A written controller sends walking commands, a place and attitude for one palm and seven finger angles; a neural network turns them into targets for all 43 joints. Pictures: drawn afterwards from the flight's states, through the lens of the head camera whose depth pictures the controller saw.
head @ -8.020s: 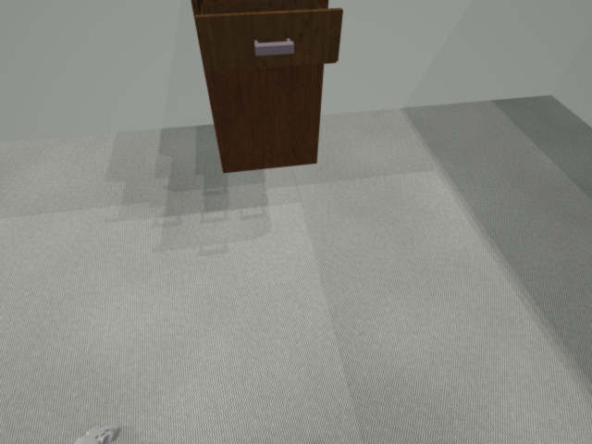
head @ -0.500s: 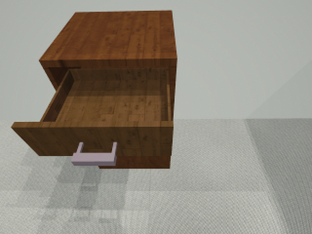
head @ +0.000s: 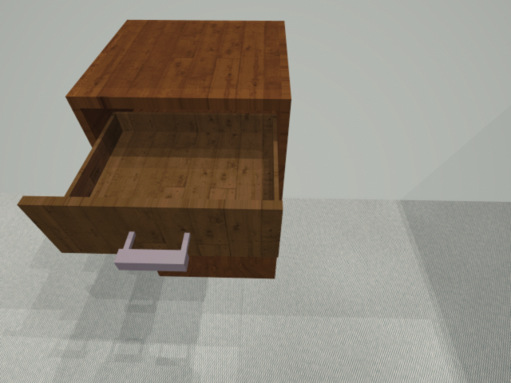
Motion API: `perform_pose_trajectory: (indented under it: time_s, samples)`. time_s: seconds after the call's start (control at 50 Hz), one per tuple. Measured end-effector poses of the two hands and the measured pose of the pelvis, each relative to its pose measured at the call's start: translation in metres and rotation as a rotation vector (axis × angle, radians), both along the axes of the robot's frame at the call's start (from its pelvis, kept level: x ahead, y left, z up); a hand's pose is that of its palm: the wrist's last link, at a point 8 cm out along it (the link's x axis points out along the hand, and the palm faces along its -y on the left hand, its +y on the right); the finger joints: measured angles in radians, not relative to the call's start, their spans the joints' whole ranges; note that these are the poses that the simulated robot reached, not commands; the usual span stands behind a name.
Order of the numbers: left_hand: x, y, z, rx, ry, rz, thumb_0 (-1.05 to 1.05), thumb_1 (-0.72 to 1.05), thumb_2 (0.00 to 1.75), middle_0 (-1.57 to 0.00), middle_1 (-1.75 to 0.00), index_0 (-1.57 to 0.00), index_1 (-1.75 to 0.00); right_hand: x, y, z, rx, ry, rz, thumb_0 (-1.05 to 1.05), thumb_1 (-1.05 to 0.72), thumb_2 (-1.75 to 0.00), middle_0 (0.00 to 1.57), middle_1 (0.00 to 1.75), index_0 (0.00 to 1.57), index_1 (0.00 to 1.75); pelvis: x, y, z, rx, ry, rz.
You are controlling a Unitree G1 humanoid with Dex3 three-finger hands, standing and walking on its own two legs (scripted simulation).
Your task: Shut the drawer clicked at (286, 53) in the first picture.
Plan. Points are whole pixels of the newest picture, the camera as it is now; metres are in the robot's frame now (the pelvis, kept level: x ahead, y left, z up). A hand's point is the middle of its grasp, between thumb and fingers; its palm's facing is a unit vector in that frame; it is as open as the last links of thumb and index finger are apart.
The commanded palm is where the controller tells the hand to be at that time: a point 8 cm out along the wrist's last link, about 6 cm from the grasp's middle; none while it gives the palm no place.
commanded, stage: raise the hand and make a fist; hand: left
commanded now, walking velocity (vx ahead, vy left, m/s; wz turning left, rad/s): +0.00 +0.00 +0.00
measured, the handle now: (155, 248) +0.34 +0.21 -0.01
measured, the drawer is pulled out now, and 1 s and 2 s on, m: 0.28 0.28 0.28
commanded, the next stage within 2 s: bring the fist close to the handle in 1.92 s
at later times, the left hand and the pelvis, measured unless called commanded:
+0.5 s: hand out of the picture +0.11 +0.16 -0.04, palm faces +0.10 -1.00 +0.00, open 5.6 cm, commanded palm +0.10 +0.22 -0.02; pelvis -0.06 +0.01 -0.08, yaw +2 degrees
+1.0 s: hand (133, 366) +0.14 +0.17 +0.03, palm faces +0.04 -1.00 -0.03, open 3.3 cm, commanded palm +0.10 +0.22 +0.03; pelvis -0.05 +0.03 -0.06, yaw +2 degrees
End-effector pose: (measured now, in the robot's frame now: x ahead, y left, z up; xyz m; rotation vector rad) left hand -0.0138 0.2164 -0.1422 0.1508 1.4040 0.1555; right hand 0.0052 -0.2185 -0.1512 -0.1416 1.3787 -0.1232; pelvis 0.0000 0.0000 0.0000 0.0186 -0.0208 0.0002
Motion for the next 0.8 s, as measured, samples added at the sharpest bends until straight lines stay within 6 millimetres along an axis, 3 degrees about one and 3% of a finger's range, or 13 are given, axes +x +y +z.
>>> perform_pose_trajectory:
  time_s: [0.06,0.12,0.16,0.22,0.26,0.34,0.4,0.46,0.56,0.68,0.8]
  samples:
    - [0.005,0.004,0.005,0.016,-0.042,0.037,0.01,0.92,0.89,-0.21,-0.3,-0.21,-0.3,0.0,-0.002,0.001,-0.007,-0.025,-0.007,0.01,-0.92,-0.9,0.2,0.3,0.2,0.3,-0.003,0.001,-0.001,-0.009,0.007,-0.004]
    - [0.053,0.024,0.049,0.1,-0.397,0.076,0.04,0.96,0.89,-0.22,-0.31,-0.22,-0.31,0.02,-0.01,0.01,-0.052,-0.232,-0.014,0.01,-0.92,-0.9,0.21,0.3,0.21,0.3,-0.006,0.004,-0.004,-0.006,0.015,0.009]
    - [0.09,0.028,0.084,0.114,-0.652,0.073,0.04,0.96,0.89,-0.23,-0.33,-0.23,-0.33,0.04,-0.015,0.015,-0.07,-0.366,0.001,0.01,-0.92,-0.9,0.21,0.3,0.2,0.3,-0.012,0.008,-0.007,-0.006,0.027,0.033]
    - [0.14,0.02,0.129,0.066,-1.024,0.021,0.03,0.95,0.89,-0.26,-0.36,-0.26,-0.36,0.075,-0.024,0.026,-0.095,-0.554,0.041,0.01,-0.91,-0.9,0.21,0.3,0.2,0.3,-0.024,0.011,-0.017,-0.004,0.075,0.045]
    - [0.159,0.007,0.145,-0.019,-1.237,-0.023,0.03,0.94,0.89,-0.29,-0.39,-0.29,-0.4,0.098,-0.027,0.035,-0.106,-0.669,0.067,0.01,-0.91,-0.9,0.21,0.3,0.2,0.3,-0.032,0.011,-0.026,0.001,0.117,0.035]
    - [0.156,-0.019,0.143,-0.181,-1.463,-0.15,0.01,0.93,0.89,-0.35,-0.47,-0.35,-0.47,0.138,-0.028,0.052,-0.117,-0.844,0.128,0.01,-0.91,-0.9,0.2,0.3,0.2,0.3,-0.047,0.011,-0.051,0.007,0.173,0.017]
    - [0.135,-0.022,0.12,-0.21,-1.404,-0.162,0.01,0.92,0.89,-0.41,-0.53,-0.42,-0.53,0.159,-0.021,0.06,-0.114,-0.92,0.165,0.01,-0.91,-0.9,0.2,0.3,0.2,0.3,-0.054,0.01,-0.066,0.008,0.184,0.018]
    - [0.11,-0.011,0.105,-0.153,-1.314,-0.1,0.01,0.91,0.89,-0.48,-0.59,-0.48,-0.59,0.172,-0.006,0.061,-0.092,-0.958,0.196,0.01,-0.91,-0.9,0.2,0.3,0.2,0.3,-0.058,0.011,-0.074,-0.004,0.185,0.03]
    - [0.093,0.011,0.122,-0.032,-1.383,-0.064,0.02,0.9,0.89,-0.58,-0.7,-0.57,-0.7,0.167,0.025,0.046,-0.03,-0.936,0.254,0.01,-0.91,-0.9,0.2,0.3,0.2,0.3,-0.063,0.011,-0.08,-0.036,0.187,0.056]
    - [0.12,0.003,0.143,-0.118,-1.449,-0.176,0.01,0.9,0.9,-0.69,-0.83,-0.69,-0.83,0.131,0.046,0.016,0.039,-0.811,0.233,0.01,-0.9,-0.9,0.21,0.3,0.21,0.3,-0.068,0.015,-0.078,-0.053,0.184,0.063]
    - [0.138,0.005,0.145,-0.142,-1.322,-0.168,0.01,0.9,0.89,-0.81,-0.96,-0.81,-0.96,0.093,0.038,0.012,0.013,-0.704,0.131,0.01,-0.9,-0.9,0.21,0.3,0.21,0.3,-0.06,0.022,-0.063,-0.041,0.175,0.041]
